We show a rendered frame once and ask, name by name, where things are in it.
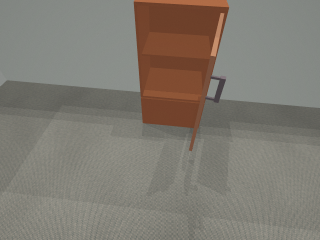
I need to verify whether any cupboard door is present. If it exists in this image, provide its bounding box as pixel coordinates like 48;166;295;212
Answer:
189;13;224;151

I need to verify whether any handle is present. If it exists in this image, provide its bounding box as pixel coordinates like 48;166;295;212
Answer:
205;75;226;103

